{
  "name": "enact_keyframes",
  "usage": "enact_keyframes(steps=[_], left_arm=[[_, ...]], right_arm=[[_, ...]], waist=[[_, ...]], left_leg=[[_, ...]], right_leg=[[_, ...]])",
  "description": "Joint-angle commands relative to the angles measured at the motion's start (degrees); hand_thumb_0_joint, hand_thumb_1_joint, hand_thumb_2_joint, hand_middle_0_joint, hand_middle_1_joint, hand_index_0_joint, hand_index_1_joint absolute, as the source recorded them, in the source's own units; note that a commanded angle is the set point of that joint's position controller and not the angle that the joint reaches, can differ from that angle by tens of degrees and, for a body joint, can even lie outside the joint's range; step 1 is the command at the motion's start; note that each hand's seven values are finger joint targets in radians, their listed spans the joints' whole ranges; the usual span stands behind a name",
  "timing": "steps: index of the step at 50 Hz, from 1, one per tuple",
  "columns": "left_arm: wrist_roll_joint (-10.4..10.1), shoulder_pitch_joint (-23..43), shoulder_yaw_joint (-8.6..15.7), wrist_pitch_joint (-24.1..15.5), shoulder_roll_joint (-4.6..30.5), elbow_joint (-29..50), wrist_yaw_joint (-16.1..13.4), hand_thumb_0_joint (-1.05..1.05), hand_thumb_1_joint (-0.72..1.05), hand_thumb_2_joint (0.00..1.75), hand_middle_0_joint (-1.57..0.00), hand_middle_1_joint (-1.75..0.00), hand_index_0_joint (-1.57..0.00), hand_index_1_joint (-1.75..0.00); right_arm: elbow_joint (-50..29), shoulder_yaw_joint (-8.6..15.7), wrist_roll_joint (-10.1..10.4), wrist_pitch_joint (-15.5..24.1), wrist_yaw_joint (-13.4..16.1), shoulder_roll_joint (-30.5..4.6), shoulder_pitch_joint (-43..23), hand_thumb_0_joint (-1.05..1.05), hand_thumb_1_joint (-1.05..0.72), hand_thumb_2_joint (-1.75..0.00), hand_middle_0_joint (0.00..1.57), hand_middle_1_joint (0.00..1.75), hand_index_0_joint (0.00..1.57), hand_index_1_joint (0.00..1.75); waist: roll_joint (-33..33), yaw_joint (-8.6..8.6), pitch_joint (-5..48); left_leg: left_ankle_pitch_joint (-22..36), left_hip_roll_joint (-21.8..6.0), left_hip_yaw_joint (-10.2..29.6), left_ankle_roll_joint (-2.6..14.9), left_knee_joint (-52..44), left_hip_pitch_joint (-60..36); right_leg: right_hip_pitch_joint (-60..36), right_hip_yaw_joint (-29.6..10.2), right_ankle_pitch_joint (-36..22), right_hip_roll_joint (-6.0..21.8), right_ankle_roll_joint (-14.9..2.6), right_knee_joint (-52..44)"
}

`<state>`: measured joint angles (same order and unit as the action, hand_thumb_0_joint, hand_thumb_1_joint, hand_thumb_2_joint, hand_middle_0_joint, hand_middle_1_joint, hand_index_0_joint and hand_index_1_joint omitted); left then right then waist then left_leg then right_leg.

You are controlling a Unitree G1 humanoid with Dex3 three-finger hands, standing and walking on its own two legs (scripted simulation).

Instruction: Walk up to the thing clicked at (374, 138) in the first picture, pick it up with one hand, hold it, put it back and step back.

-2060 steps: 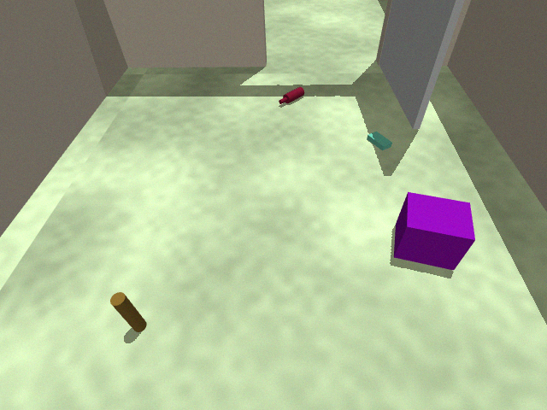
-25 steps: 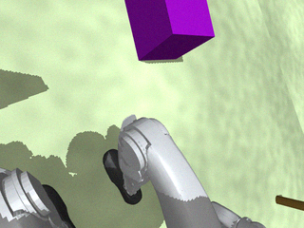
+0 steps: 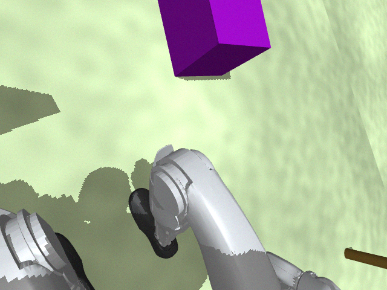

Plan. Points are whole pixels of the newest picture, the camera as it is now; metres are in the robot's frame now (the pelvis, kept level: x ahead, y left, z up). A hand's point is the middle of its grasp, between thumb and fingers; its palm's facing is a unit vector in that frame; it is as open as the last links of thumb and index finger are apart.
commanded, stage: close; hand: left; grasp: from above
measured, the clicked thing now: out of the picture +0.42 +0.38 -0.31
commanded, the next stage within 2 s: settle in 1.48 s
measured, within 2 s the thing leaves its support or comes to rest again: leaves its support in 1.84 s
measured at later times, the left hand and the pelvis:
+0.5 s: hand out of the picture +0.40 +0.38 -0.27, palm faces -0.22 -0.39 -0.89, open 10.7 cm; pelvis +0.00 +0.00 +0.00, yaw +0 degrees
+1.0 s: hand out of the picture +0.40 +0.38 -0.27, palm faces -0.21 -0.39 -0.90, open 9.6 cm; pelvis +0.00 +0.00 +0.00, yaw +0 degrees
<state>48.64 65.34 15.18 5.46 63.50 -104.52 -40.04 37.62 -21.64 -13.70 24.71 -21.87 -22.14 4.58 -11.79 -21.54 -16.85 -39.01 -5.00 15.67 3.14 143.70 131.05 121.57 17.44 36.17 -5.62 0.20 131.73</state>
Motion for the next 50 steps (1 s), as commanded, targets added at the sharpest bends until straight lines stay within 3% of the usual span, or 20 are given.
enact_keyframes(steps=[1,4,7,12,17,20,25,28,31,34,38,40,45,50], left_arm=[[-0.40,10.38,-1.43,0.14,11.92,5.91,-1.84,0.00,-0.12,0.63,-0.38,-0.80,-0.40,-0.76],[0.06,10.45,-2.39,0.39,10.72,6.09,-1.46,0.00,-0.07,0.59,-0.41,-0.77,-0.44,-0.73],[-0.11,9.94,-0.96,0.22,12.25,5.97,-1.63,0.00,-0.05,0.58,-0.42,-0.75,-0.45,-0.72],[0.33,9.42,-1.88,0.53,11.62,6.09,-0.63,0.00,0.00,0.54,-0.46,-0.73,-0.49,-0.69],[0.59,11.31,-0.93,-0.12,13.67,8.30,-0.89,0.00,0.05,0.51,-0.51,-0.67,-0.54,-0.63],[0.54,10.49,-2.17,-0.05,10.87,6.75,-0.68,0.00,0.05,0.52,-0.51,-0.65,-0.54,-0.62],[1.09,11.06,-0.88,-0.39,13.13,7.97,-1.50,0.00,0.12,0.47,-0.56,-0.62,-0.59,-0.58],[0.85,10.13,-1.81,-0.19,10.96,6.65,-1.24,0.00,0.15,0.46,-0.59,-0.60,-0.62,-0.57],[0.81,10.93,-1.49,-0.60,12.04,7.82,-1.80,0.00,0.19,0.42,-0.63,-0.56,-0.66,-0.53],[0.34,9.76,-1.49,-0.54,10.94,5.95,-2.05,0.00,0.23,0.42,-0.66,-0.55,-0.69,-0.52],[0.11,10.72,-0.22,-0.57,13.66,7.26,-1.85,0.00,0.32,0.41,-0.72,-0.55,-0.75,-0.51],[-0.06,8.89,-0.06,-0.43,12.84,5.14,-1.85,0.00,0.33,0.41,-0.74,-0.52,-0.76,-0.49],[0.20,9.56,-0.08,-0.53,13.82,7.12,-0.99,0.00,0.40,0.46,-0.78,-0.53,-0.81,-0.51],[0.31,8.66,-1.04,-0.63,11.53,5.48,-0.86,0.00,0.46,0.44,-0.85,-0.49,-0.86,-0.47]], right_arm=[[1.72,4.75,1.02,0.64,0.20,-19.69,11.10,0.00,-0.91,-0.90,0.20,0.30,0.20,0.30],[1.69,4.80,1.08,0.59,0.20,-19.17,11.20,0.00,-0.91,-0.90,0.20,0.30,0.20,0.30],[1.83,5.04,1.06,0.33,0.47,-19.35,11.69,0.00,-0.90,-0.90,0.20,0.30,0.20,0.30],[1.60,4.83,1.29,0.42,0.66,-19.17,11.01,0.00,-0.90,-0.90,0.20,0.30,0.20,0.30],[2.09,5.23,1.19,0.10,1.00,-19.37,12.01,0.00,-0.90,-0.90,0.20,0.30,0.20,0.30],[2.16,4.84,1.29,0.16,0.89,-18.98,11.78,0.00,-0.90,-0.90,0.20,0.30,0.20,0.30],[2.13,4.93,1.36,-0.06,0.86,-19.12,12.28,0.00,-0.90,-0.90,0.20,0.30,0.20,0.30],[1.70,5.03,1.03,0.00,0.72,-19.13,12.15,0.00,-0.90,-0.90,0.20,0.30,0.20,0.30],[1.86,5.22,0.91,0.15,0.64,-19.78,12.44,0.00,-0.90,-0.90,0.20,0.30,0.20,0.30],[1.47,4.55,0.92,0.41,0.40,-18.88,11.72,0.00,-0.90,-0.90,0.20,0.30,0.20,0.30],[2.11,5.09,0.82,0.46,0.63,-19.88,12.54,0.00,-0.90,-0.90,0.20,0.30,0.20,0.30],[1.63,4.65,0.90,0.34,0.77,-19.18,11.89,0.00,-0.90,-0.90,0.20,0.30,0.20,0.30],[2.38,4.93,1.18,0.42,0.93,-19.20,11.72,0.00,-0.89,-0.90,0.20,0.30,0.20,0.30],[2.21,5.02,1.16,0.38,0.89,-19.27,11.72,0.00,-0.89,-0.90,0.20,0.30,0.20,0.30]], waist=[[34.84,-4.06,35.06],[34.19,-4.25,35.07],[33.44,-3.60,35.95],[33.03,-3.88,34.89],[35.19,-3.34,36.67],[34.34,-4.20,35.89],[35.39,-3.30,36.31],[34.66,-4.24,35.30],[34.43,-4.18,35.99],[32.16,-3.90,35.07],[34.09,-3.73,35.89],[31.98,-3.67,36.38],[34.13,-3.14,35.79],[33.25,-3.68,35.53]], left_leg=[[9.25,-2.59,-0.46,-3.79,-16.53,-27.97],[9.10,-2.47,-0.87,-3.51,-15.86,-26.89],[9.00,-2.33,-1.72,-3.26,-15.55,-26.05],[8.68,-2.43,-1.05,-3.36,-15.95,-26.60],[9.28,-2.41,-1.59,-3.40,-15.95,-27.35],[9.83,-2.71,-0.65,-3.67,-16.26,-27.83],[10.57,-2.75,-0.59,-3.84,-16.31,-28.82],[9.49,-2.62,-0.70,-3.74,-16.60,-28.29],[10.12,-2.48,-1.29,-3.38,-15.64,-27.65],[9.91,-2.41,-1.50,-3.17,-14.83,-25.95],[10.10,-2.32,-2.09,-3.26,-15.22,-27.01],[10.03,-2.40,-2.04,-3.04,-14.79,-25.67],[9.25,-2.52,-1.40,-3.48,-15.88,-27.03],[9.02,-2.60,-1.11,-3.40,-15.87,-26.32]], right_leg=[[-17.94,0.65,-12.10,-2.17,-0.90,-10.63],[-17.53,0.52,-11.85,-2.32,-0.88,-10.81],[-19.43,0.24,-11.81,-2.53,-0.81,-11.75],[-16.91,0.39,-11.24,-2.24,-0.89,-10.83],[-18.32,0.26,-11.48,-2.44,-1.02,-11.43],[-16.96,0.67,-12.01,-2.28,-1.09,-10.24],[-16.92,0.69,-12.47,-2.17,-1.13,-10.13],[-16.65,0.54,-11.82,-2.21,-1.09,-10.38],[-17.68,0.09,-12.53,-2.47,-0.93,-11.05],[-17.90,0.23,-12.45,-2.19,-0.61,-11.10],[-18.70,-0.04,-12.33,-2.33,-0.79,-11.20],[-19.90,-0.10,-12.65,-2.62,-0.59,-11.87],[-17.69,0.35,-11.41,-2.21,-0.95,-10.69],[-17.42,0.39,-11.39,-2.42,-0.95,-10.85]])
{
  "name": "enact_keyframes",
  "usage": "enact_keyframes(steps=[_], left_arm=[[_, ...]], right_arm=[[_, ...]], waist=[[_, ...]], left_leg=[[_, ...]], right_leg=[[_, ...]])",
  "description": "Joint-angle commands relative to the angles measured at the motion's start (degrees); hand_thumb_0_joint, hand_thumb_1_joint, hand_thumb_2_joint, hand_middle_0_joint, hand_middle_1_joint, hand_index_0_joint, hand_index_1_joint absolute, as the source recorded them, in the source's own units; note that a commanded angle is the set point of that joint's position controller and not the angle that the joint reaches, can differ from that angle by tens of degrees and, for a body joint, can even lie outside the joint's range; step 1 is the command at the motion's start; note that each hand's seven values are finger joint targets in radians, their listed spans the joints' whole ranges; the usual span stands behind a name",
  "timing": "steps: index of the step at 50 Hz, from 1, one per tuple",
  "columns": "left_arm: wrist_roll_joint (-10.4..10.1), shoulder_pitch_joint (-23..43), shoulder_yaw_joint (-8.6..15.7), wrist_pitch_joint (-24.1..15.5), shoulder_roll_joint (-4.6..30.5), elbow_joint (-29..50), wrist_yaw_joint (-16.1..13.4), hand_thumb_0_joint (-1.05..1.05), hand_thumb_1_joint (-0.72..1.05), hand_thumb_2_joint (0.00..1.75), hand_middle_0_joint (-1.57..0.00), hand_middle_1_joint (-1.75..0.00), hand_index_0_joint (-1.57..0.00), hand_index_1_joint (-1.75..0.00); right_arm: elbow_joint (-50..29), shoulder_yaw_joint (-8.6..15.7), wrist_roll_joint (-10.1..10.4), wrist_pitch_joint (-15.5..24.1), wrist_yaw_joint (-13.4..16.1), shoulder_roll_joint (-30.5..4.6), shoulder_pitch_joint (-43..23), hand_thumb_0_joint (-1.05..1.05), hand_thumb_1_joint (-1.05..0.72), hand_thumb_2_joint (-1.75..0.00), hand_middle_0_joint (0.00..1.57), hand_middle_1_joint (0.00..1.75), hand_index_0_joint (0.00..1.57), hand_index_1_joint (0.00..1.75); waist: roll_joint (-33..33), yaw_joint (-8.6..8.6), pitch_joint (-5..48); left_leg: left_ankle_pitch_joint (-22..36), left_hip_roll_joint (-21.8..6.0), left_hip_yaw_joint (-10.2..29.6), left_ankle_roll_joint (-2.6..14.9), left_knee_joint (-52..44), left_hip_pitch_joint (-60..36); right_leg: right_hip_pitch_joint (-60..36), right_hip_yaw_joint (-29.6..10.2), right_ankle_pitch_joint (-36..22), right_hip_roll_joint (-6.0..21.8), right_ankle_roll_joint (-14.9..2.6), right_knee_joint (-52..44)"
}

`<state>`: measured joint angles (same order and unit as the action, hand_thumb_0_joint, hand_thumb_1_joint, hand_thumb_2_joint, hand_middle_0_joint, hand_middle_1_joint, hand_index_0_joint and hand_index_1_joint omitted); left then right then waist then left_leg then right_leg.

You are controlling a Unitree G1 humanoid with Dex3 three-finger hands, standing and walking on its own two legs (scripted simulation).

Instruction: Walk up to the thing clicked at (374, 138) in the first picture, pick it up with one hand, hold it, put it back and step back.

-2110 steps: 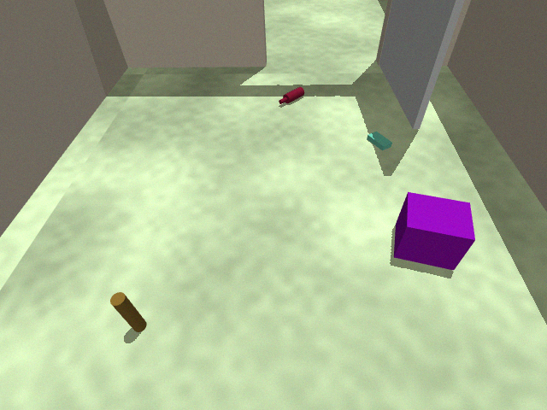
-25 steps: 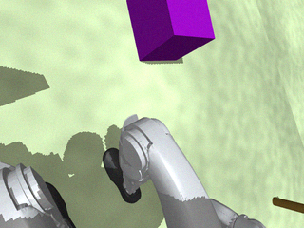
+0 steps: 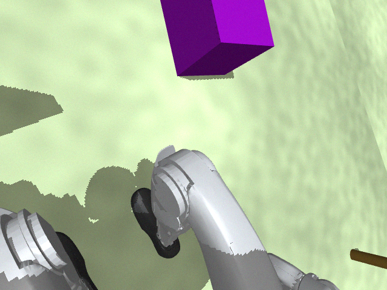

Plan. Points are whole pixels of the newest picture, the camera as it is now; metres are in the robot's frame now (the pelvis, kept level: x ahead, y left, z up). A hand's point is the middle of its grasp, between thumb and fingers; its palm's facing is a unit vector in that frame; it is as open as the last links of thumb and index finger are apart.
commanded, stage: close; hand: left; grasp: from above
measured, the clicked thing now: out of the picture +0.42 +0.39 -0.30
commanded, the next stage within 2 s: settle in 0.48 s
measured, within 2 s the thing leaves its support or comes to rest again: leaves its support in 0.84 s
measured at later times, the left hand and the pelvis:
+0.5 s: hand out of the picture +0.40 +0.38 -0.27, palm faces -0.21 -0.38 -0.90, open 9.4 cm; pelvis +0.00 +0.00 +0.00, yaw +0 degrees
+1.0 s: hand out of the picture +0.41 +0.40 -0.23, palm faces -0.17 -0.38 -0.91, open 9.4 cm; pelvis +0.01 +0.00 +0.00, yaw +1 degrees
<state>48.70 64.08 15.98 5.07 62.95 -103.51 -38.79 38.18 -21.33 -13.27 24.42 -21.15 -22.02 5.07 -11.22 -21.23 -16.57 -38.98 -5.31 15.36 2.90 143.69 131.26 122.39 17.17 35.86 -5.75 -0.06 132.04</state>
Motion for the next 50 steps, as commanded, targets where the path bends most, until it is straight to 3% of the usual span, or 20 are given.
enact_keyframes(steps=[1,2,7,15,17,21,27,32,36,38,40,42,43,45,47,48,49,50], left_arm=[[0.54,9.87,-2.19,-0.35,12.36,4.92,-1.98,0.00,0.48,0.43,-0.86,-0.49,-0.88,-0.47],[0.45,10.17,-1.31,-0.37,13.19,4.63,-2.28,0.00,0.48,0.44,-0.86,-0.49,-0.88,-0.47],[0.02,10.59,-1.00,-0.09,13.29,5.20,-2.51,0.00,0.51,0.46,-0.89,-0.49,-0.90,-0.46],[0.05,10.57,-1.86,0.23,11.83,5.13,-1.84,0.00,0.59,0.45,-0.95,-0.46,-0.97,-0.44],[0.23,10.96,-1.72,0.09,13.11,6.53,-1.81,0.00,0.60,0.46,-0.97,-0.45,-0.98,-0.43],[0.31,10.18,-1.70,0.27,12.07,4.95,-2.13,0.00,0.62,0.47,-0.98,-0.44,-0.99,-0.43],[-0.01,10.15,-0.80,0.34,13.34,4.65,-2.09,0.00,0.68,0.45,-1.02,-0.45,-1.03,-0.43],[0.31,10.77,-2.18,0.52,11.94,6.72,-1.19,0.00,0.76,0.45,-1.09,-0.53,-1.14,-0.48],[-0.47,10.00,-0.48,1.39,12.94,7.76,-1.03,0.00,0.85,0.45,-1.15,-0.53,-1.20,-0.48],[-0.49,9.68,-1.35,2.04,12.34,8.68,0.07,0.00,0.85,0.47,-1.17,-0.52,-1.21,-0.47],[0.16,13.04,-0.65,2.24,13.64,13.84,0.68,0.00,0.84,0.47,-1.17,-0.50,-1.20,-0.46],[0.59,12.55,-2.09,2.41,11.57,15.09,1.05,0.00,0.86,0.45,-1.19,-0.48,-1.22,-0.44],[1.34,12.12,-0.93,2.83,12.22,16.37,1.06,0.00,0.85,0.43,-1.18,-0.46,-1.22,-0.42],[1.39,10.27,-1.05,3.69,9.85,15.91,1.18,0.00,0.85,0.43,-1.18,-0.46,-1.22,-0.42],[0.57,8.52,0.33,4.75,8.66,15.90,1.70,0.00,0.86,0.47,-1.18,-0.48,-1.22,-0.44],[0.20,9.81,-1.62,5.12,6.12,17.75,2.72,0.00,0.88,0.43,-1.18,-0.48,-1.23,-0.43],[-0.16,9.41,-0.15,5.59,7.49,18.53,3.03,0.00,0.85,0.45,-1.16,-0.49,-1.21,-0.45],[-0.22,11.19,-0.61,5.75,6.62,22.18,3.64,0.00,0.84,0.43,-1.15,-0.50,-1.19,-0.45]], right_arm=[[1.41,4.66,0.56,0.57,0.27,-19.17,11.56,0.00,-0.90,-0.90,0.20,0.30,0.20,0.30],[1.82,4.72,0.66,0.58,0.27,-19.52,11.79,0.00,-0.89,-0.90,0.20,0.30,0.20,0.30],[1.89,4.68,0.45,0.51,0.34,-19.14,12.16,0.00,-0.89,-0.90,0.20,0.30,0.20,0.30],[1.96,4.67,0.76,0.81,0.24,-18.71,11.36,0.00,-0.89,-0.90,0.20,0.30,0.20,0.30],[1.65,5.08,0.72,0.69,0.30,-19.23,11.94,0.00,-0.89,-0.90,0.20,0.30,0.20,0.30],[1.74,4.80,0.73,0.58,0.31,-18.94,12.26,0.00,-0.89,-0.90,0.20,0.30,0.20,0.30],[1.86,5.03,0.66,0.67,0.51,-19.19,11.58,0.00,-0.89,-0.90,0.20,0.30,0.20,0.30],[1.96,4.98,0.99,0.74,0.24,-18.80,12.08,0.00,-0.91,-0.90,0.20,0.30,0.20,0.30],[1.96,5.64,1.26,0.06,0.47,-18.63,12.95,0.00,-0.91,-0.90,0.20,0.30,0.20,0.30],[2.31,6.09,1.57,-0.16,0.58,-18.26,13.05,0.00,-0.91,-0.90,0.20,0.30,0.20,0.30],[2.62,7.08,1.95,-0.24,0.74,-18.43,13.64,0.00,-0.91,-0.90,0.20,0.30,0.20,0.30],[1.92,7.63,2.13,-0.49,0.94,-17.91,12.96,0.00,-0.90,-0.90,0.20,0.30,0.20,0.30],[2.44,7.92,2.37,-0.70,0.83,-17.67,13.95,0.00,-0.90,-0.90,0.20,0.30,0.20,0.30],[3.20,8.79,2.56,-1.04,0.64,-17.23,14.82,0.00,-0.90,-0.90,0.20,0.30,0.20,0.30],[3.99,9.58,2.84,-1.38,0.45,-16.60,15.85,0.00,-0.90,-0.90,0.20,0.30,0.20,0.30],[3.77,10.42,2.92,-1.51,0.28,-16.16,15.66,0.00,-0.90,-0.90,0.20,0.30,0.20,0.30],[4.19,10.93,3.15,-1.59,0.47,-16.56,16.42,0.00,-0.90,-0.90,0.20,0.30,0.20,0.30],[4.10,11.26,3.45,-1.55,0.34,-15.73,16.08,0.00,-0.90,-0.90,0.20,0.30,0.20,0.30]], waist=[[31.92,-4.31,35.32],[32.35,-3.65,35.43],[33.00,-3.65,36.70],[32.92,-3.68,35.61],[34.39,-3.51,36.40],[32.18,-3.66,36.64],[33.53,-3.13,35.95],[34.38,-3.53,37.35],[35.54,-2.08,40.09],[36.00,-2.07,39.58],[38.97,-1.63,42.23],[39.68,-1.02,42.57],[40.46,-0.75,44.12],[40.64,-0.21,44.49],[39.23,0.75,45.14],[39.43,0.44,44.89],[38.80,1.18,46.36],[39.66,2.18,48.56]], left_leg=[[9.05,-2.04,-1.33,-2.88,-15.38,-26.09],[9.43,-2.17,-1.42,-3.02,-15.49,-26.13],[10.05,-2.09,-1.68,-3.07,-15.37,-27.04],[8.46,-2.17,-0.82,-3.20,-15.82,-26.68],[9.72,-2.02,-1.18,-3.32,-16.01,-28.00],[11.14,-1.96,-1.74,-2.92,-14.85,-26.62],[8.08,-2.07,-1.27,-3.23,-16.14,-26.42],[11.09,-2.15,-0.68,-3.43,-15.92,-29.02],[12.42,-2.09,-1.86,-3.36,-15.81,-28.89],[11.44,-1.84,-2.31,-3.24,-15.97,-28.45],[11.59,-1.83,-2.09,-3.57,-16.67,-30.50],[11.24,-1.92,-1.97,-3.74,-17.00,-31.59],[13.38,-1.85,-1.80,-3.88,-16.89,-32.73],[13.68,-1.56,-2.54,-3.86,-16.91,-31.98],[12.90,-1.09,-3.44,-3.66,-17.25,-29.96],[12.62,-0.86,-4.06,-3.48,-17.11,-29.62],[13.48,-0.73,-4.63,-3.31,-17.07,-29.63],[13.50,-0.55,-4.67,-3.24,-17.02,-29.78]], right_leg=[[-19.42,0.34,-11.52,-2.40,-0.52,-11.75],[-19.20,0.57,-11.45,-2.40,-0.63,-11.65],[-20.48,0.24,-12.10,-2.38,-0.57,-11.80],[-17.36,0.67,-10.40,-1.93,-0.65,-10.83],[-18.82,0.31,-11.53,-2.17,-0.83,-11.15],[-20.21,0.16,-13.08,-2.33,-0.52,-11.65],[-18.54,0.54,-10.09,-2.21,-0.77,-11.46],[-17.48,0.68,-12.22,-1.83,-0.82,-10.16],[-20.33,-0.01,-13.47,-2.35,-0.91,-11.11],[-19.40,-0.34,-12.59,-2.12,-0.95,-11.14],[-17.31,-0.05,-11.91,-1.87,-1.36,-10.27],[-16.36,-0.54,-11.38,-2.14,-1.58,-10.41],[-16.02,-0.42,-12.86,-1.88,-1.58,-9.78],[-15.38,-0.66,-13.18,-2.00,-1.68,-9.46],[-15.88,-0.91,-12.79,-1.86,-1.66,-10.14],[-15.19,-1.35,-12.45,-1.84,-1.73,-10.47],[-16.54,-1.71,-13.36,-1.96,-1.64,-11.01],[-15.68,-1.86,-12.95,-1.74,-1.79,-10.70]])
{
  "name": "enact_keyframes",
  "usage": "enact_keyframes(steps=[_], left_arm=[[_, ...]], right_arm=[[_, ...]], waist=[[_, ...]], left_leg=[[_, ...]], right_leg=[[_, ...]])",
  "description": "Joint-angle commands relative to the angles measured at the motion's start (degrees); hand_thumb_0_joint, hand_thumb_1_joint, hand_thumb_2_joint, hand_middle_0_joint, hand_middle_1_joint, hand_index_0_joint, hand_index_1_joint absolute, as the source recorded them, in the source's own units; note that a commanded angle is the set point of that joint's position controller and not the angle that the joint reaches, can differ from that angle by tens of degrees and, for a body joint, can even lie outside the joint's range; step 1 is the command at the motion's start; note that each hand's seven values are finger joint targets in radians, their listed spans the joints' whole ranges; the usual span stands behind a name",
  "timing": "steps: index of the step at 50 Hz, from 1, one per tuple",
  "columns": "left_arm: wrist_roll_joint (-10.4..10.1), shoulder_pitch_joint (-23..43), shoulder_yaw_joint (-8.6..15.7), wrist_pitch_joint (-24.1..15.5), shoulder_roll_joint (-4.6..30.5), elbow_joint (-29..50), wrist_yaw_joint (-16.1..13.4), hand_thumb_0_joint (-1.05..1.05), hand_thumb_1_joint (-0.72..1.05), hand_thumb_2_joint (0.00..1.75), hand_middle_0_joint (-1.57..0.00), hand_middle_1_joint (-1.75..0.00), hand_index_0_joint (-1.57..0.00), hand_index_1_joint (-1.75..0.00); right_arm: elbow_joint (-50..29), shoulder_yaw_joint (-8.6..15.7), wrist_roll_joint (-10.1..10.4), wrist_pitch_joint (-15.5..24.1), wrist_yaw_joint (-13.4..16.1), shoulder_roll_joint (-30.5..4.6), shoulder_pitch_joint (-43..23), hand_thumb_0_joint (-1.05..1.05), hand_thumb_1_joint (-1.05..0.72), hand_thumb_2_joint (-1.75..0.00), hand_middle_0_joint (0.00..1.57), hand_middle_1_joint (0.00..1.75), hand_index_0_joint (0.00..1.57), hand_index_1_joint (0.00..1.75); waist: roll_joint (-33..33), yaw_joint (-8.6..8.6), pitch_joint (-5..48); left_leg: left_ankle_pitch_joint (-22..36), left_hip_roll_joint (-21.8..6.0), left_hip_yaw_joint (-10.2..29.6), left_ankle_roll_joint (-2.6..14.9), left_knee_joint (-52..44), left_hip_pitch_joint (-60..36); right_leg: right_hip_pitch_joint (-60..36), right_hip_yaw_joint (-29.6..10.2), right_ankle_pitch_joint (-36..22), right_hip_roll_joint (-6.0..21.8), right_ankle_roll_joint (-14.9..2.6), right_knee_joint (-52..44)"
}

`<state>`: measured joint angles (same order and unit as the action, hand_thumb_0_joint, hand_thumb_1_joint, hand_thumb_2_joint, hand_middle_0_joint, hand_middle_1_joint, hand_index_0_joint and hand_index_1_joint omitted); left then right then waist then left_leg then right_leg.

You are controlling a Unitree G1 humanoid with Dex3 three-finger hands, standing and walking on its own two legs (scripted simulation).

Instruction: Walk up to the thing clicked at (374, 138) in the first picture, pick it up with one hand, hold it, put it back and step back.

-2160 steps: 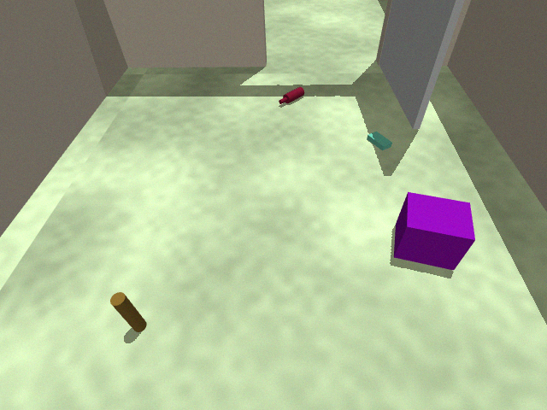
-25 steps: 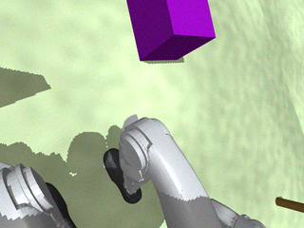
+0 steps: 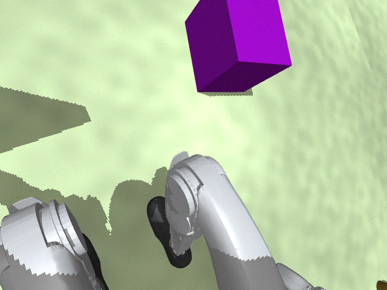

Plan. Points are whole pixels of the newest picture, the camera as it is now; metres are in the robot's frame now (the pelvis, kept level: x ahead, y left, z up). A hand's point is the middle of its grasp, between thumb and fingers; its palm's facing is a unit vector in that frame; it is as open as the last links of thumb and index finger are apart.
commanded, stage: settle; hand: left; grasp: from above
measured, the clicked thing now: out of the picture +0.43 +0.39 -0.27
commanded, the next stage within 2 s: lift in 0.28 s
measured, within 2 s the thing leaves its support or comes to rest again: neither
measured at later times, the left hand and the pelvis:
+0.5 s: hand out of the picture +0.41 +0.39 -0.15, palm faces -0.17 -0.36 -0.92, open 9.4 cm; pelvis +0.01 -0.01 +0.01, yaw +5 degrees
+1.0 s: hand out of the picture +0.34 +0.38 -0.01, palm faces -0.23 -0.34 -0.91, open 9.5 cm; pelvis +0.00 -0.01 +0.11, yaw +11 degrees
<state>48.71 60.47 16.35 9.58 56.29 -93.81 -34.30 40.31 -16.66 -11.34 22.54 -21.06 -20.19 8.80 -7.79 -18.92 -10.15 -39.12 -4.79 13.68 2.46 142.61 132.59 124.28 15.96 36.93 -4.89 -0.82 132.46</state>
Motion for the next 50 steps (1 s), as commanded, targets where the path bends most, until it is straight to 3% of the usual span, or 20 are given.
enact_keyframes(steps=[1,2,5,7,10,11,12,16,19,20,21,23,30,34,37,40,42,43,47,50], left_arm=[[-0.79,14.44,-3.50,1.61,9.12,11.78,0.11,0.00,0.83,0.42,-1.15,-0.47,-1.19,-0.43],[-0.56,11.26,-3.13,2.13,9.07,8.28,0.73,0.00,0.82,0.45,-1.15,-0.49,-1.18,-0.45],[0.74,11.85,-1.52,2.54,10.26,12.16,2.01,0.00,0.82,0.43,-1.15,-0.48,-1.19,-0.43],[0.31,12.92,-5.17,2.84,4.14,12.20,3.06,0.00,0.80,0.43,-1.15,-0.46,-1.19,-0.43],[0.96,12.82,-1.78,3.52,8.30,13.41,2.64,0.00,0.79,0.39,-1.14,-0.45,-1.17,-0.41],[0.76,15.88,-4.29,3.39,4.21,15.43,2.70,0.00,0.78,0.44,-1.13,-0.48,-1.16,-0.45],[0.28,14.96,-4.24,3.87,3.47,13.55,2.60,0.00,0.75,0.43,-1.11,-0.49,-1.15,-0.45],[1.10,16.86,-2.55,4.87,6.01,17.48,2.76,0.00,0.76,0.47,-1.14,-0.48,-1.16,-0.46],[0.91,16.28,-3.70,6.08,3.33,15.55,3.37,0.00,0.82,0.42,-1.20,-0.53,-1.22,-0.49],[0.81,15.69,-3.51,6.27,3.76,15.16,3.69,0.00,0.74,0.48,-1.12,-0.46,-1.14,-0.45],[0.76,15.98,-2.89,6.15,4.83,15.82,4.15,0.00,0.82,0.41,-1.20,-0.47,-1.22,-0.44],[0.37,14.21,-3.06,6.38,3.42,17.83,5.20,0.00,0.74,0.48,-1.11,-0.53,-1.14,-0.50],[0.67,9.93,-5.05,7.17,1.19,25.13,10.52,0.00,0.65,0.43,-1.06,-0.47,-1.08,-0.44],[0.88,6.91,-7.19,6.64,-2.67,29.48,13.49,0.00,0.57,0.41,-1.01,-0.44,-1.03,-0.42],[0.80,4.15,-7.37,6.60,-4.28,33.32,13.98,0.00,0.54,0.43,-0.97,-0.47,-0.99,-0.45],[0.17,5.55,-8.62,7.05,-6.62,37.51,14.04,0.00,0.51,0.49,-0.95,-0.49,-0.96,-0.48],[-0.80,3.47,-7.81,7.85,-7.52,39.21,13.48,0.00,0.49,0.54,-0.94,-0.51,-0.94,-0.51],[-1.15,2.08,-9.24,8.28,-9.86,38.96,13.54,0.00,0.49,0.56,-0.94,-0.52,-0.94,-0.52],[-1.90,-1.69,-10.21,9.75,-11.10,41.15,14.05,0.00,0.54,0.62,-1.00,-0.51,-0.99,-0.52],[-2.33,-1.78,-11.49,10.71,-12.34,46.60,14.63,0.00,0.57,0.65,-1.01,-0.54,-1.00,-0.55]], right_arm=[[1.53,6.72,1.92,0.52,0.22,-16.62,10.95,0.00,-0.90,-0.90,0.20,0.30,0.20,0.30],[2.23,7.52,2.13,0.44,0.42,-17.52,11.74,0.00,-0.90,-0.90,0.20,0.30,0.20,0.30],[4.33,9.03,2.35,0.05,0.53,-16.97,14.01,0.00,-0.90,-0.89,0.20,0.30,0.20,0.30],[3.42,9.29,2.84,0.23,0.44,-15.93,12.91,0.00,-0.90,-0.90,0.20,0.30,0.20,0.30],[5.28,10.24,2.88,0.09,0.91,-16.63,14.69,0.00,-0.90,-0.89,0.20,0.30,0.20,0.30],[3.75,10.01,2.90,0.24,0.82,-15.88,13.43,0.00,-0.90,-0.90,0.20,0.30,0.20,0.30],[4.20,10.35,3.17,0.24,1.02,-15.68,13.05,0.00,-0.90,-0.90,0.20,0.30,0.20,0.30],[4.78,11.13,3.43,-0.15,1.76,-15.43,13.87,0.00,-0.90,-0.90,0.20,0.30,0.20,0.30],[5.18,11.37,3.86,-0.79,2.03,-14.52,13.58,0.00,-0.93,-0.91,0.20,0.30,0.20,0.30],[5.11,11.50,3.84,-1.06,2.25,-14.30,13.62,0.00,-0.89,-0.89,0.20,0.30,0.20,0.30],[5.60,11.86,3.77,-1.23,2.48,-14.06,13.76,0.00,-0.93,-0.91,0.20,0.30,0.20,0.30],[5.43,12.63,4.21,-1.73,2.85,-13.30,13.29,0.00,-0.92,-0.91,0.20,0.30,0.20,0.30],[4.71,15.52,6.30,-5.37,4.83,-11.47,13.99,0.00,-0.92,-0.91,0.20,0.30,0.20,0.30],[4.28,17.33,7.47,-7.38,6.66,-10.60,13.87,0.00,-0.92,-0.91,0.20,0.30,0.20,0.30],[3.64,18.32,8.56,-8.64,8.10,-9.60,13.21,0.00,-0.92,-0.90,0.20,0.30,0.20,0.30],[3.39,18.75,9.28,-9.49,9.68,-8.82,13.36,0.00,-0.91,-0.90,0.20,0.30,0.20,0.30],[2.96,19.14,9.73,-9.91,10.88,-8.35,12.24,0.00,-0.91,-0.90,0.20,0.30,0.20,0.30],[2.91,19.26,9.87,-10.00,11.37,-7.94,11.77,0.00,-0.91,-0.90,0.20,0.30,0.20,0.30],[2.45,19.77,10.66,-10.58,13.92,-7.27,9.44,0.00,-0.90,-0.90,0.20,0.30,0.20,0.30],[1.55,19.95,11.38,-10.98,15.94,-6.67,8.46,0.00,-0.90,-0.90,0.20,0.30,0.20,0.30]], waist=[[34.67,-0.55,41.12],[33.14,-0.55,39.82],[32.52,0.75,41.98],[30.67,-0.11,41.61],[29.93,1.91,43.33],[31.15,1.32,44.14],[29.46,1.64,43.53],[31.10,3.40,48.05],[29.52,3.01,47.85],[28.31,3.37,47.61],[27.94,3.76,48.39],[29.98,5.75,52.25],[26.90,8.30,56.94],[24.91,9.27,56.72],[23.48,10.78,57.77],[21.15,9.90,58.27],[21.01,11.40,58.80],[21.05,10.81,58.06],[19.69,11.97,55.63],[20.27,12.54,57.85]], left_leg=[[12.29,-0.97,-2.88,-2.67,-16.26,-30.36],[11.03,-0.69,-3.44,-2.44,-16.24,-28.29],[11.13,-0.22,-3.61,-2.25,-16.01,-28.57],[10.57,0.05,-3.81,-2.10,-16.63,-28.40],[8.80,0.50,-4.59,-1.84,-16.94,-27.14],[8.69,0.65,-5.04,-2.00,-17.42,-27.69],[7.71,0.66,-5.18,-1.92,-17.73,-27.49],[9.66,0.98,-5.94,-2.04,-18.18,-30.27],[10.67,1.39,-6.96,-1.68,-17.88,-28.38],[10.85,1.50,-7.56,-1.44,-17.14,-27.32],[10.68,1.66,-7.96,-1.28,-17.24,-26.88],[11.38,1.85,-8.44,-1.67,-18.58,-29.59],[12.43,2.47,-10.36,-1.07,-21.66,-31.58],[10.25,2.77,-10.56,-0.90,-24.93,-33.80],[9.29,3.11,-10.81,-0.84,-28.28,-35.61],[10.22,3.21,-11.09,-0.61,-30.40,-37.83],[9.44,3.35,-10.85,-0.79,-32.90,-39.99],[9.23,3.27,-10.77,-0.92,-34.31,-41.37],[4.25,3.48,-9.89,-1.03,-40.48,-44.26],[4.88,3.57,-10.05,-1.28,-44.61,-49.19]], right_leg=[[-15.79,-0.79,-12.85,-2.65,-1.07,-11.22],[-15.99,-1.17,-11.95,-2.81,-0.94,-11.73],[-14.21,-2.01,-11.38,-2.32,-1.00,-11.20],[-13.12,-2.17,-10.94,-2.43,-1.04,-11.61],[-12.60,-3.38,-8.73,-2.06,-1.04,-12.19],[-12.82,-3.37,-8.90,-1.96,-1.16,-12.16],[-12.62,-3.60,-7.95,-2.05,-1.10,-12.94],[-12.69,-4.37,-9.41,-1.47,-1.19,-12.50],[-13.00,-4.97,-10.52,-1.39,-1.13,-12.67],[-13.78,-5.61,-10.38,-1.55,-1.03,-13.34],[-14.37,-6.19,-9.82,-1.44,-1.00,-13.62],[-15.22,-6.19,-9.94,-1.11,-1.33,-13.15],[-20.00,-8.27,-10.30,-0.96,-1.63,-16.83],[-19.43,-9.01,-8.05,-0.54,-1.98,-19.50],[-20.83,-9.70,-6.93,-0.18,-2.14,-22.15],[-23.79,-10.26,-8.17,0.02,-1.85,-25.45],[-24.66,-10.48,-6.93,0.40,-1.92,-27.43],[-25.20,-10.43,-6.76,0.39,-1.93,-28.44],[-26.63,-11.18,-1.31,0.42,-1.92,-33.49],[-31.05,-11.85,-1.80,0.45,-1.96,-37.34]])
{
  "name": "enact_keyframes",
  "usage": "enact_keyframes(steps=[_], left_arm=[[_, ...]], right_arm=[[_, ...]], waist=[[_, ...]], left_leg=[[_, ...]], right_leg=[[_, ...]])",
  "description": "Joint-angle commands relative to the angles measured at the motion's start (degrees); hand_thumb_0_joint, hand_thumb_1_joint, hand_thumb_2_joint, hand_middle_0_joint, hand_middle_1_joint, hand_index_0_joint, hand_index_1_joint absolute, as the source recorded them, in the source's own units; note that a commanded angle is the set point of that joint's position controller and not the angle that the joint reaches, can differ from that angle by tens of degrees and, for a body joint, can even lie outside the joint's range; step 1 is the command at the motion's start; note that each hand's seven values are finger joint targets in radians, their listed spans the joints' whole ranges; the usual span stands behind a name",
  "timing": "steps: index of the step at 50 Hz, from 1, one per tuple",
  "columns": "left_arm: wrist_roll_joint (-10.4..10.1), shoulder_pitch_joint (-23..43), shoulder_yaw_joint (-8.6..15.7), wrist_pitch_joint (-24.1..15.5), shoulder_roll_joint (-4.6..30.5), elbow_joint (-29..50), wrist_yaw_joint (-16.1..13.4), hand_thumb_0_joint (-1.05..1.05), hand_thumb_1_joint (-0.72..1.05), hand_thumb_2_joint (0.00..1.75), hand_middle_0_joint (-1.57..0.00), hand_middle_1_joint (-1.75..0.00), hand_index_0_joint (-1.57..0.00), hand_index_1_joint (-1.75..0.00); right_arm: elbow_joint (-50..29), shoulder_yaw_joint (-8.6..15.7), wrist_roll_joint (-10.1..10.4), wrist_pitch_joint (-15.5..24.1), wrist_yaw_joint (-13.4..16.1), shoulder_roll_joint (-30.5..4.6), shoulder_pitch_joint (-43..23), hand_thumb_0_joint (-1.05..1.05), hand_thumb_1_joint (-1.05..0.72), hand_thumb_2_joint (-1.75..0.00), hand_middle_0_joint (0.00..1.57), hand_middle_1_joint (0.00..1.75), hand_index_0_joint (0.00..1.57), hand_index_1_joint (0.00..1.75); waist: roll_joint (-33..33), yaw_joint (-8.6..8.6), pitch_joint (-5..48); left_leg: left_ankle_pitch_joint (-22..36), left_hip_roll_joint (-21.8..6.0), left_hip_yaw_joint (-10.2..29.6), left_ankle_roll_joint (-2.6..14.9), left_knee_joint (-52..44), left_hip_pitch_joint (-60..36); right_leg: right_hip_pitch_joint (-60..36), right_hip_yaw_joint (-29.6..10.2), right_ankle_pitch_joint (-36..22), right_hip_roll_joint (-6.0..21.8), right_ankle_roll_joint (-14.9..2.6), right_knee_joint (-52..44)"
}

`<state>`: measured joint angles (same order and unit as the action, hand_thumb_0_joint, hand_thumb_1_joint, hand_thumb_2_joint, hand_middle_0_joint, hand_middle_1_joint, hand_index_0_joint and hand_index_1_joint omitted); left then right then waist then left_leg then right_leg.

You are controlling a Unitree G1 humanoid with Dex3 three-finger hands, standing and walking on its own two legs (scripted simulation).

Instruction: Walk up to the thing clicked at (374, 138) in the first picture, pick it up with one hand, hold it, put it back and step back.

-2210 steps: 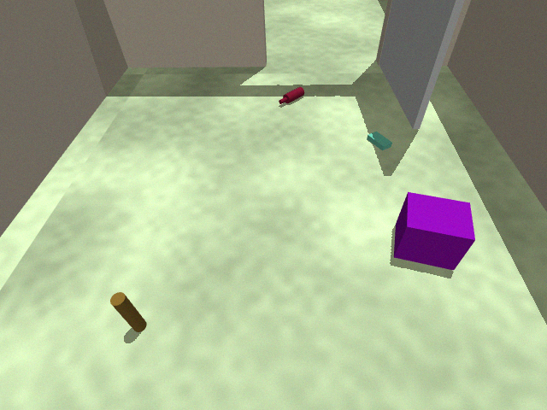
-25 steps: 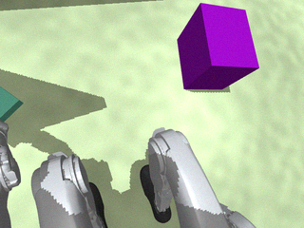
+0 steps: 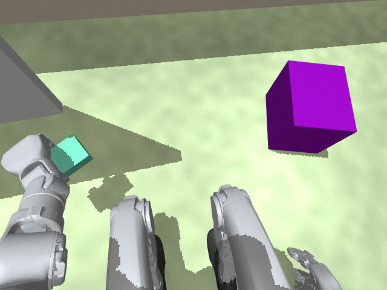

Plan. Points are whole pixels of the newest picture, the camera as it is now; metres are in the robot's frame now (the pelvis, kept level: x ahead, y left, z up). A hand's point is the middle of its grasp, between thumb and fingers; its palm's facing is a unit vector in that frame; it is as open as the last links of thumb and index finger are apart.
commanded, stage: lift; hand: left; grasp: from above
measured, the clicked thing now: (58, 164) +0.42 +0.32 -0.15
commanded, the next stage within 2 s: hold in 0.96 s
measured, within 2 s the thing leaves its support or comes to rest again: neither
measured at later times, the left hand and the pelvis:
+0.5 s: hand out of the picture +0.37 +0.28 +0.11, palm faces -0.30 -0.33 -0.90, open 9.6 cm; pelvis +0.04 +0.00 +0.21, yaw +3 degrees
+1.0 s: hand out of the picture +0.39 +0.26 +0.22, palm faces -0.31 -0.34 -0.89, open 9.5 cm; pelvis +0.09 +0.00 +0.30, yaw +5 degrees
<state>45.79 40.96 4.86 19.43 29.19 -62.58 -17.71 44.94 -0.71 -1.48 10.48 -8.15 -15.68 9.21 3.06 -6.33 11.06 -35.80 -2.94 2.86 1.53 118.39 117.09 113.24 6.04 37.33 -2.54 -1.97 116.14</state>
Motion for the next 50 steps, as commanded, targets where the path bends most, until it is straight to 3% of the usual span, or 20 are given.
enact_keyframes(steps=[1,5,7,12,13,16,18,20,24,26,27,29,32,35,37,38,41,45,47,50], left_arm=[[0.07,14.84,-0.90,1.72,12.50,14.21,-1.93,0.00,0.58,0.67,-1.03,-0.54,-1.02,-0.55],[-0.93,14.09,-1.24,4.21,12.13,18.80,-2.64,0.00,0.58,0.67,-1.03,-0.54,-1.02,-0.55],[-1.55,12.71,-2.99,5.87,9.86,19.29,-2.75,0.00,0.58,0.67,-1.03,-0.54,-1.01,-0.55],[-2.32,9.81,-4.88,8.42,7.74,18.95,-3.41,0.00,0.54,0.65,-1.00,-0.53,-0.99,-0.55],[-2.41,9.02,-6.17,8.68,5.79,18.57,-3.17,0.00,0.56,0.65,-1.01,-0.54,-1.00,-0.55],[-2.93,7.19,-6.60,9.63,5.96,18.94,-2.80,0.00,0.55,0.62,-1.00,-0.54,-0.99,-0.55],[-3.11,8.97,-8.43,10.01,3.55,18.39,-2.67,0.00,0.52,0.62,-0.97,-0.56,-0.96,-0.56],[-3.60,7.64,-9.12,10.40,2.01,16.76,-2.48,0.00,0.54,0.59,-0.98,-0.55,-0.98,-0.55],[-3.85,7.69,-9.60,10.91,0.72,12.94,-2.81,0.00,0.50,0.55,-0.93,-0.57,-0.94,-0.55],[-3.48,7.53,-11.14,10.92,-1.97,11.09,-2.93,0.00,0.53,0.55,-0.94,-0.58,-0.96,-0.56],[-3.41,8.64,-11.00,10.75,-1.36,11.58,-3.02,0.00,0.56,0.53,-0.95,-0.59,-0.98,-0.56],[-4.40,8.08,-12.01,10.78,-3.88,10.64,-2.97,0.00,0.59,0.52,-0.96,-0.60,-0.99,-0.57],[-4.43,6.34,-11.64,10.89,-2.83,11.14,-2.75,0.00,0.58,0.51,-0.95,-0.59,-0.98,-0.56],[-4.07,6.80,-11.23,10.77,-2.11,12.33,-3.14,0.00,0.58,0.51,-0.94,-0.60,-0.98,-0.56],[-4.14,7.56,-11.95,10.85,-3.28,11.89,-3.21,0.00,0.59,0.49,-0.94,-0.59,-0.98,-0.55],[-4.16,7.80,-11.16,10.69,-2.02,13.14,-3.44,0.00,0.60,0.47,-0.95,-0.58,-0.99,-0.54],[-4.19,6.40,-11.31,10.98,-1.92,13.75,-2.99,0.00,0.54,0.46,-0.89,-0.58,-0.93,-0.53],[-4.09,6.47,-13.33,11.40,-5.31,12.63,-2.05,0.00,0.54,0.41,-0.90,-0.54,-0.94,-0.50],[-4.35,5.39,-12.10,11.15,-3.60,14.06,-2.28,0.00,0.53,0.42,-0.89,-0.55,-0.92,-0.51],[-3.99,4.95,-13.20,11.80,-5.37,13.00,-1.80,0.00,0.53,0.44,-0.89,-0.57,-0.92,-0.53]], right_arm=[[-3.20,3.91,1.81,0.90,3.71,-10.84,7.94,0.00,-0.90,-0.90,0.20,0.30,0.20,0.30],[-3.07,3.51,2.49,0.19,6.58,-9.88,6.91,0.00,-0.90,-0.90,0.20,0.30,0.20,0.30],[-3.31,3.16,2.76,-0.18,7.83,-9.37,5.99,0.00,-0.90,-0.90,0.20,0.30,0.20,0.30],[-1.89,2.50,3.42,-0.67,10.26,-7.97,4.71,0.00,-0.90,-0.90,0.20,0.30,0.20,0.30],[-1.75,2.49,3.64,-0.70,10.64,-7.78,4.44,0.00,-0.90,-0.90,0.20,0.30,0.20,0.30],[-1.47,2.30,4.14,-0.86,11.67,-7.52,4.06,0.00,-0.90,-0.90,0.20,0.30,0.20,0.30],[-1.03,2.08,4.46,-0.98,12.27,-6.99,4.10,0.00,-0.90,-0.90,0.20,0.30,0.20,0.30],[-0.77,1.95,4.66,-0.84,12.70,-6.49,4.50,0.00,-0.90,-0.90,0.20,0.30,0.20,0.30],[-0.50,1.66,4.54,-0.53,13.17,-5.90,4.94,0.00,-0.90,-0.90,0.20,0.30,0.20,0.30],[-0.38,1.47,4.52,-0.37,13.11,-5.67,5.48,0.00,-0.90,-0.90,0.20,0.30,0.20,0.30],[-0.54,1.51,4.52,-0.40,13.13,-5.73,6.10,0.00,-0.90,-0.90,0.20,0.30,0.20,0.30],[-0.45,1.50,4.46,-0.10,12.89,-5.80,6.91,0.00,-0.90,-0.90,0.20,0.30,0.20,0.30],[-1.10,1.68,4.53,-0.33,12.56,-6.09,7.77,0.00,-0.89,-0.90,0.20,0.30,0.20,0.30],[-1.57,1.63,4.48,-0.70,12.32,-5.98,7.84,0.00,-0.89,-0.90,0.20,0.30,0.20,0.30],[-1.23,1.53,4.50,-0.86,12.00,-5.90,8.52,0.00,-0.89,-0.89,0.20,0.30,0.20,0.30],[-1.70,1.73,4.48,-0.86,12.02,-6.06,8.40,0.00,-0.89,-0.89,0.20,0.30,0.20,0.30],[-1.89,1.84,4.59,-1.02,11.66,-6.10,8.28,0.00,-0.89,-0.89,0.20,0.30,0.20,0.30],[-1.52,1.89,4.77,-1.08,11.04,-6.10,8.54,0.00,-0.88,-0.89,0.20,0.30,0.20,0.30],[-2.14,2.18,4.70,-0.86,10.68,-6.39,8.37,0.00,-0.88,-0.89,0.20,0.30,0.20,0.30],[-2.49,2.04,4.78,-0.93,9.93,-6.49,8.10,0.00,-0.88,-0.89,0.20,0.30,0.20,0.30]], waist=[[7.98,-0.32,34.94],[6.84,0.09,35.16],[6.23,-0.03,35.20],[5.31,0.70,30.92],[5.34,0.66,30.52],[4.93,1.57,28.23],[4.08,0.33,25.72],[3.50,0.85,23.12],[2.94,1.23,18.98],[1.87,0.60,17.15],[2.18,0.79,16.79],[1.32,0.25,17.19],[1.94,1.35,18.10],[1.92,1.61,16.85],[-0.57,0.77,15.92],[0.35,1.71,16.15],[1.45,2.36,17.00],[-0.58,1.05,13.86],[0.82,2.74,15.03],[-0.18,2.04,12.91]], left_leg=[[1.55,1.63,0.57,-0.29,-21.72,-34.53],[4.47,1.49,-0.82,-0.29,-26.66,-40.64],[5.77,1.54,-1.30,-0.27,-29.43,-43.80],[5.96,1.86,-2.23,-0.08,-36.61,-49.05],[6.32,1.93,-2.23,-0.22,-38.47,-51.05],[7.26,1.82,-1.75,-0.42,-44.03,-56.75],[7.86,1.88,-1.83,-0.28,-46.90,-58.81],[8.64,1.86,-1.88,-0.39,-50.11,-61.69],[10.62,1.75,-1.05,-0.93,-56.26,-66.82],[11.70,2.07,-1.54,-0.80,-58.39,-68.31],[13.13,2.32,-2.39,-0.60,-59.05,-69.22],[17.05,2.41,-2.39,-0.64,-60.92,-72.34],[23.46,2.51,-2.58,-0.62,-63.58,-77.87],[25.25,2.59,-2.79,-0.67,-66.57,-81.00],[25.69,2.71,-2.85,-0.29,-67.89,-81.30],[25.52,2.87,-3.12,-0.47,-69.18,-82.59],[28.59,3.03,-3.32,-0.60,-71.57,-86.41],[30.31,3.03,-3.19,-0.41,-74.45,-89.61],[31.06,3.05,-3.10,-0.81,-76.16,-92.39],[32.88,3.13,-3.29,-0.69,-77.74,-93.65]], right_leg=[[-21.32,-1.90,-2.31,-1.93,-0.69,-22.71],[-28.97,-2.77,-5.33,-1.77,-0.39,-28.76],[-32.95,-3.01,-6.85,-1.85,-0.30,-31.90],[-41.09,-4.30,-7.24,-1.78,-0.08,-39.81],[-42.74,-4.25,-7.67,-1.88,-0.20,-41.13],[-47.90,-4.00,-8.74,-1.85,-0.14,-45.64],[-50.45,-4.33,-9.71,-1.89,0.03,-48.94],[-53.78,-4.43,-10.29,-1.88,0.10,-51.91],[-58.87,-4.23,-11.89,-1.69,0.02,-56.74],[-61.05,-4.70,-13.13,-1.74,0.17,-59.58],[-62.67,-5.03,-14.61,-1.71,0.31,-60.94],[-66.38,-4.96,-18.72,-1.66,0.45,-62.62],[-71.29,-4.88,-24.97,-1.56,0.58,-64.84],[-74.96,-4.95,-26.91,-1.27,0.71,-67.67],[-77.04,-5.48,-28.60,-1.04,1.19,-69.62],[-78.80,-5.56,-28.36,-0.87,1.12,-70.69],[-82.02,-5.91,-30.98,-0.67,1.12,-72.64],[-83.43,-5.96,-32.73,-0.63,1.40,-75.47],[-85.08,-5.55,-31.68,-0.59,0.88,-76.41],[-86.31,-5.83,-33.94,-0.60,1.09,-77.78]])
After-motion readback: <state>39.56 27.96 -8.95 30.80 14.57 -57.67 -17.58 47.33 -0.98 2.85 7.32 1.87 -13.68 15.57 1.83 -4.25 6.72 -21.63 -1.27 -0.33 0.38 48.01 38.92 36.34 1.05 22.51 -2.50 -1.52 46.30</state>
